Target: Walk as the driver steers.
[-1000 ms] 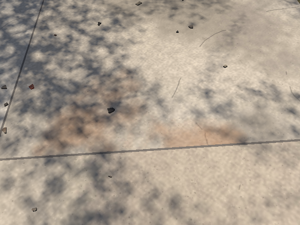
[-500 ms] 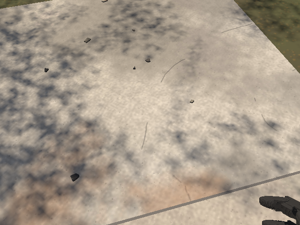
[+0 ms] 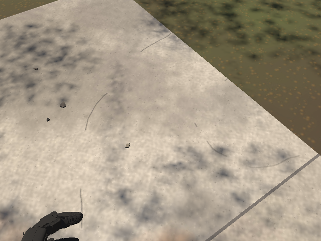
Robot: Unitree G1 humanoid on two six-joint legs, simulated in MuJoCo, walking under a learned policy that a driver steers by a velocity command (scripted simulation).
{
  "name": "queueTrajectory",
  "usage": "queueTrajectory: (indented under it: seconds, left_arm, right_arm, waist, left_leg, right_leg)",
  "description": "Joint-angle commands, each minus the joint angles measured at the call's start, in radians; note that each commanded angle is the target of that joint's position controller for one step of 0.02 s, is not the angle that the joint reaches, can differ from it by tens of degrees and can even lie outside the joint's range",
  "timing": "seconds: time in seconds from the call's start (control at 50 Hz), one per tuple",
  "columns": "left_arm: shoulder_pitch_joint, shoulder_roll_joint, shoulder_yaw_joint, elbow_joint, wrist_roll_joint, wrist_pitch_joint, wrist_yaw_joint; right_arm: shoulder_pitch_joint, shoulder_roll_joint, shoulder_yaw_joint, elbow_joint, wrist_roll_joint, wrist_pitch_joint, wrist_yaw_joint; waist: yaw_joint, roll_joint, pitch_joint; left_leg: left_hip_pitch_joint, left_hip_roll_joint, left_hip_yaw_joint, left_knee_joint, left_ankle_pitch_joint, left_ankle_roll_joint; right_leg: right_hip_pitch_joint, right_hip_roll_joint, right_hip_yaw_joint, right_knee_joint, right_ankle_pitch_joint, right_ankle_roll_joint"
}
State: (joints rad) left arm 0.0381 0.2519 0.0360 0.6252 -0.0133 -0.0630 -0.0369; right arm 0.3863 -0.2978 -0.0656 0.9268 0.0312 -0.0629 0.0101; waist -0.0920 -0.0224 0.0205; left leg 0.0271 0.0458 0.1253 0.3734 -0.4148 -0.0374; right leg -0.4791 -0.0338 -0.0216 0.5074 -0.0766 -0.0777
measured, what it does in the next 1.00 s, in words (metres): walks ahead, turning left: left foot, then right foot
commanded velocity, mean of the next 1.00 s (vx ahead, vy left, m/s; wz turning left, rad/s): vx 0.39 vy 0.00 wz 0.42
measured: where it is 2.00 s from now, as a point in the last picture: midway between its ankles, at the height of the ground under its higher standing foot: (132, 230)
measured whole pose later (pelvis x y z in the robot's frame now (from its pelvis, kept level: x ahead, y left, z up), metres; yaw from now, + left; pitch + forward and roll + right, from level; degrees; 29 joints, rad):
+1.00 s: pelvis +0.49 +0.08 +0.00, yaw +31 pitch +3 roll +0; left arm 0.07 0.28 0.05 0.69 0.02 -0.08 0.01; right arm 0.24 -0.32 -0.09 0.69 0.01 0.02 -0.03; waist -0.04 0.00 0.02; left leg -0.25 -0.14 -0.21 0.65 -0.41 0.05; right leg -0.45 0.03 0.07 0.48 -0.06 0.02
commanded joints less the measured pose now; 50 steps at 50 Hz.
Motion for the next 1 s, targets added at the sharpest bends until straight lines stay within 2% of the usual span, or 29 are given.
queueTrajectory:
  seconds: [0.02, 0.04, 0.06, 0.08, 0.1, 0.14, 0.18, 0.24, 0.34, 0.42, 0.44, 0.48, 0.5, 0.52, 0.54, 0.56, 0.58, 0.6, 0.62, 0.64, 0.66, 0.7, 0.76, 0.82, 0.88, 0.94, 0.96, 0.98, 1.0]
  left_arm:
    - [0.417, 0.325, 0.111, 0.040, 0.024, 0.004, 0.027]
    - [0.434, 0.275, 0.095, 0.037, 0.015, 0.002, 0.025]
    - [0.374, 0.214, 0.074, 0.040, 0.014, -0.004, 0.021]
    - [0.314, 0.175, 0.062, 0.039, 0.010, -0.008, 0.020]
    - [0.251, 0.141, 0.052, 0.040, 0.012, -0.012, 0.016]
    - [0.182, 0.108, 0.046, 0.045, 0.020, -0.030, 0.012]
    - [0.175, 0.118, 0.053, 0.064, 0.027, -0.050, 0.015]
    - [0.200, 0.127, 0.059, 0.097, 0.035, -0.058, 0.030]
    - [0.238, 0.162, 0.068, 0.132, 0.024, -0.051, 0.048]
    - [0.292, 0.185, 0.080, 0.170, 0.005, -0.022, 0.054]
    - [0.292, 0.192, 0.083, 0.174, 0.001, -0.013, 0.056]
    - [0.271, 0.221, 0.090, 0.169, -0.002, 0.003, 0.065]
    - [0.261, 0.234, 0.093, 0.165, -0.003, 0.013, 0.070]
    - [0.244, 0.234, 0.090, 0.160, -0.006, 0.021, 0.073]
    - [0.259, 0.210, 0.077, 0.145, 0.006, 0.014, 0.078]
    - [0.356, 0.052, 0.030, 0.094, 0.040, -0.015, 0.061]
    - [0.268, 0.117, 0.032, 0.083, 0.004, -0.059, 0.044]
    - [0.167, 0.163, 0.045, 0.051, -0.032, -0.080, 0.035]
    - [0.149, 0.157, 0.040, 0.048, -0.020, -0.089, 0.041]
    - [0.149, 0.165, 0.048, 0.059, 0.009, -0.086, 0.051]
    - [0.168, 0.181, 0.058, 0.061, 0.022, -0.071, 0.055]
    - [0.197, 0.154, 0.056, 0.057, 0.028, -0.038, 0.059]
    - [0.162, 0.110, 0.039, 0.043, 0.032, -0.016, 0.067]
    - [0.083, 0.100, 0.030, 0.029, 0.025, -0.012, 0.057]
    - [0.013, 0.119, 0.033, 0.010, 0.016, -0.009, 0.044]
    - [0.037, 0.153, 0.051, 0.008, 0.020, -0.020, 0.038]
    - [0.074, 0.157, 0.055, 0.015, 0.024, -0.029, 0.039]
    - [0.112, 0.199, 0.065, 0.013, 0.039, -0.035, 0.047]
    - [0.121, 0.249, 0.070, -0.003, 0.060, -0.026, 0.059]
  right_arm:
    - [0.002, -0.033, 0.020, -0.110, -0.035, -0.026, -0.004]
    - [0.006, -0.064, 0.018, -0.093, -0.017, -0.049, 0.002]
    - [-0.065, -0.135, -0.005, -0.112, 0.018, -0.054, 0.008]
    - [-0.115, -0.130, -0.004, -0.122, 0.021, -0.053, 0.009]
    - [-0.134, -0.119, -0.006, -0.118, 0.006, -0.045, 0.005]
    - [-0.089, -0.093, -0.010, -0.099, 0.000, -0.011, 0.002]
    - [-0.082, -0.061, -0.007, -0.099, 0.000, 0.011, -0.002]
    - [-0.148, -0.053, -0.010, -0.124, -0.006, 0.016, -0.004]
    - [-0.297, -0.017, 0.008, -0.177, -0.015, 0.006, 0.025]
    - [-0.389, -0.019, 0.012, -0.240, -0.014, 0.007, 0.049]
    - [-0.396, -0.025, 0.010, -0.255, -0.013, 0.007, 0.056]
    - [-0.354, -0.053, -0.004, -0.268, -0.011, 0.010, 0.062]
    - [-0.275, -0.081, -0.021, -0.257, -0.008, 0.013, 0.061]
    - [-0.129, -0.129, -0.049, -0.225, -0.005, 0.014, 0.053]
    - [0.028, -0.212, -0.085, -0.192, -0.005, 0.023, 0.032]
    - [0.015, -0.316, -0.100, -0.195, 0.000, 0.021, 0.022]
    - [0.053, -0.252, -0.078, -0.225, -0.010, 0.009, 0.026]
    - [0.009, -0.200, -0.064, -0.225, -0.021, 0.000, 0.026]
    - [-0.061, -0.172, -0.056, -0.238, -0.017, -0.005, 0.024]
    - [-0.136, -0.140, -0.047, -0.256, -0.018, -0.003, 0.021]
    - [-0.175, -0.117, -0.039, -0.276, -0.028, 0.000, 0.015]
    - [-0.196, -0.128, -0.042, -0.287, -0.033, 0.005, 0.007]
    - [-0.185, -0.169, -0.056, -0.279, -0.023, 0.018, -0.016]
    - [-0.171, -0.164, -0.056, -0.276, -0.006, 0.051, -0.037]
    - [-0.148, -0.158, -0.055, -0.275, -0.009, 0.074, -0.046]
    - [-0.179, -0.144, -0.051, -0.295, -0.012, 0.081, -0.049]
    - [-0.207, -0.134, -0.047, -0.307, -0.010, 0.079, -0.049]
    - [-0.201, -0.092, -0.033, -0.326, -0.021, 0.074, -0.047]
    - [-0.101, -0.039, -0.018, -0.330, -0.041, 0.066, -0.045]
  waist:
    - [0.200, -0.170, -0.327]
    - [0.214, -0.196, -0.429]
    - [0.210, -0.125, -0.272]
    - [0.183, -0.094, -0.172]
    - [0.148, -0.058, -0.106]
    - [0.089, -0.092, -0.058]
    - [0.069, -0.071, -0.036]
    - [0.080, -0.041, 0.001]
    - [0.136, -0.019, 0.051]
    - [0.166, -0.013, 0.080]
    - [0.160, -0.020, 0.076]
    - [0.120, -0.056, 0.022]
    - [0.073, -0.071, -0.033]
    - [-0.011, -0.056, -0.111]
    - [-0.077, 0.026, -0.206]
    - [0.045, 0.294, -0.277]
    - [-0.024, 0.185, -0.417]
    - [-0.039, 0.138, -0.278]
    - [0.007, 0.063, -0.181]
    - [0.052, 0.024, -0.118]
    - [0.087, 0.031, -0.103]
    - [0.123, 0.038, -0.097]
    - [0.121, 0.064, -0.106]
    - [0.087, 0.115, -0.145]
    - [0.059, 0.133, -0.142]
    - [0.087, 0.160, -0.123]
    - [0.119, 0.161, -0.122]
    - [0.123, 0.103, -0.177]
    - [0.067, -0.111, -0.240]
  left_leg:
    - [-0.599, -0.007, -0.013, 0.722, 0.207, 0.044]
    - [-0.734, -0.052, -0.183, 0.896, -0.179, 0.047]
    - [-0.825, 0.006, -0.213, 0.952, -0.128, 0.059]
    - [-0.817, 0.050, -0.193, 0.910, -0.040, 0.067]
    - [-0.780, 0.082, -0.188, 0.849, 0.032, 0.062]
    - [-0.663, 0.109, -0.205, 0.793, 0.130, 0.048]
    - [-0.659, 0.103, -0.217, 0.770, 0.195, 0.031]
    - [-0.735, 0.088, -0.250, 0.646, 0.334, 0.016]
    - [-0.711, 0.064, -0.168, 0.371, 0.523, 0.034]
    - [-0.767, 0.051, -0.120, 0.274, 0.421, 0.075]
    - [-0.761, 0.040, -0.102, 0.261, 0.372, 0.089]
    - [-0.653, -0.020, -0.039, 0.259, 0.267, 0.127]
    - [-0.541, -0.063, -0.010, 0.261, 0.224, 0.151]
    - [-0.332, -0.110, 0.001, 0.203, 0.266, 0.185]
    - [-0.025, -0.038, -0.159, 0.176, 0.302, 0.238]
    - [0.305, 0.220, -0.725, 0.100, 0.183, 0.425]
    - [0.395, 0.290, -0.975, -0.045, 0.091, 0.472]
    - [0.312, 0.270, -0.822, -0.060, 0.245, 0.421]
    - [0.157, 0.225, -0.673, -0.039, 0.443, 0.385]
    - [0.005, 0.188, -0.559, -0.029, 0.636, 0.356]
    - [-0.105, 0.164, -0.488, -0.036, 0.772, 0.346]
    - [-0.218, 0.136, -0.426, -0.051, 0.916, 0.342]
    - [-0.290, 0.075, -0.341, -0.037, 0.983, 0.308]
    - [-0.298, 0.027, -0.325, 0.001, 0.855, 0.243]
    - [-0.252, 0.042, -0.409, 0.048, 0.704, 0.219]
    - [-0.198, 0.049, -0.527, 0.129, 0.584, 0.196]
    - [-0.209, 0.020, -0.532, 0.180, 0.531, 0.171]
    - [-0.269, -0.036, -0.493, 0.308, 0.404, 0.130]
    - [-0.453, -0.160, -0.364, 0.527, -0.102, 0.068]
  right_leg:
    - [0.854, -0.301, 0.496, -0.039, -0.054, -0.216]
    - [0.885, -0.394, 0.761, -0.171, -0.129, -0.283]
    - [0.770, -0.356, 0.597, -0.180, -0.137, -0.232]
    - [0.631, -0.304, 0.439, -0.197, -0.100, -0.191]
    - [0.505, -0.260, 0.343, -0.237, -0.074, -0.163]
    - [0.346, -0.217, 0.223, -0.319, -0.020, -0.139]
    - [0.300, -0.217, 0.143, -0.366, 0.053, -0.146]
    - [0.330, -0.211, 0.043, -0.387, 0.112, -0.132]
    - [0.387, -0.208, -0.089, -0.405, 0.124, -0.093]
    - [0.545, -0.254, -0.127, -0.338, 0.207, -0.077]
    - [0.576, -0.263, -0.137, -0.304, 0.278, -0.068]
    - [0.605, -0.263, -0.166, -0.178, 0.612, -0.043]
    - [0.600, -0.252, -0.180, -0.054, 0.769, -0.028]
    - [0.536, -0.216, -0.207, 0.145, 0.795, 0.002]
    - [0.311, -0.175, -0.209, 0.434, 0.539, 0.049]
    - [-0.154, 0.041, -0.131, 0.794, -0.431, 0.120]
    - [-0.275, 0.074, 0.110, 0.913, -0.531, 0.103]
    - [-0.353, 0.027, 0.126, 0.907, -0.455, 0.085]
    - [-0.322, -0.015, 0.116, 0.829, -0.378, 0.076]
    - [-0.257, -0.046, 0.107, 0.751, -0.342, 0.086]
    - [-0.173, -0.063, 0.107, 0.718, -0.327, 0.095]
    - [-0.105, -0.057, 0.090, 0.636, -0.310, 0.121]
    - [-0.069, -0.008, 0.059, 0.434, -0.180, 0.153]
    - [0.007, 0.043, 0.058, 0.237, 0.013, 0.163]
    - [0.021, 0.070, 0.085, 0.113, 0.031, 0.160]
    - [0.061, 0.072, 0.116, -0.010, -0.010, 0.128]
    - [0.134, 0.057, 0.108, -0.103, 0.089, 0.104]
    - [0.288, -0.064, 0.185, -0.114, 0.282, 0.052]
    - [0.505, -0.286, 0.392, -0.066, 0.710, -0.071]
Velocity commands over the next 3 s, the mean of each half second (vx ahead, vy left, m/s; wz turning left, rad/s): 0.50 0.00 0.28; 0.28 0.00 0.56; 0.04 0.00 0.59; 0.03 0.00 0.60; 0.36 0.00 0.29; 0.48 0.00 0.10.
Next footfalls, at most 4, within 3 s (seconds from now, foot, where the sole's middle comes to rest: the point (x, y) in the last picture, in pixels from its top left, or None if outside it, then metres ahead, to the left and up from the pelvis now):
0.54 left None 0.43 0.16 -0.76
0.98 right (141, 191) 0.68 0.06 -0.76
1.40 left None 0.46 0.22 -0.76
1.86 right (133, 200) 0.64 0.09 -0.76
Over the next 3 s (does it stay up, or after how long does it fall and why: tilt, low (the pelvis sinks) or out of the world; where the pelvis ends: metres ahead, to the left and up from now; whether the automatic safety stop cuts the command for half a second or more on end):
stays up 0.63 0.52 0.02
